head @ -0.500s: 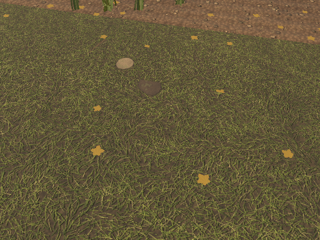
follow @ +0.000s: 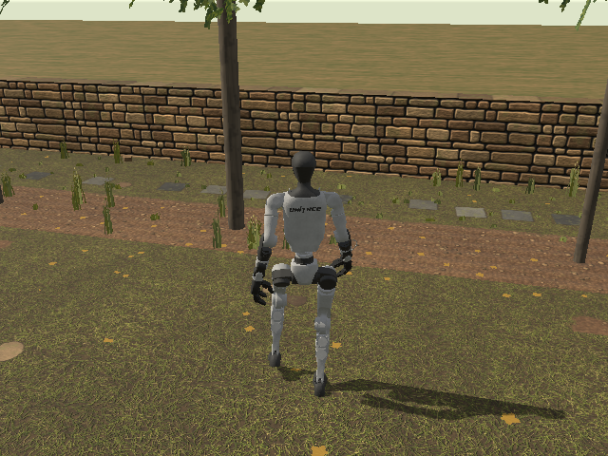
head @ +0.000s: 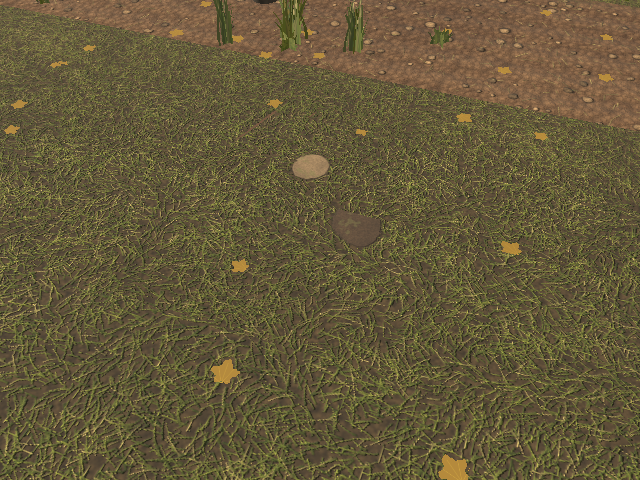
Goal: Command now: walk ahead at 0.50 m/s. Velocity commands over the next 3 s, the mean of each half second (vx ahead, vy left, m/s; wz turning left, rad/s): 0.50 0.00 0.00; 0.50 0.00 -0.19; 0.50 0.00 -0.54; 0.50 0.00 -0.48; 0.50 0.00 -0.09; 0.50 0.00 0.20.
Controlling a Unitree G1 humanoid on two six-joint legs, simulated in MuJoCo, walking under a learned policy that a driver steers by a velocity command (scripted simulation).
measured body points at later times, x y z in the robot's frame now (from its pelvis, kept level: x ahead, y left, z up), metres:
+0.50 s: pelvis +0.31 +0.11 -0.19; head +0.31 +0.12 +0.26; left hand +0.35 +0.37 -0.33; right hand +0.30 -0.14 -0.33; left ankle +0.31 +0.20 -0.92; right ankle +0.29 -0.04 -0.79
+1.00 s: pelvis +0.59 +0.05 -0.19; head +0.60 +0.06 +0.26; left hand +0.69 +0.30 -0.32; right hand +0.61 -0.19 -0.33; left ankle +0.52 +0.20 -0.83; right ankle +0.63 -0.02 -0.92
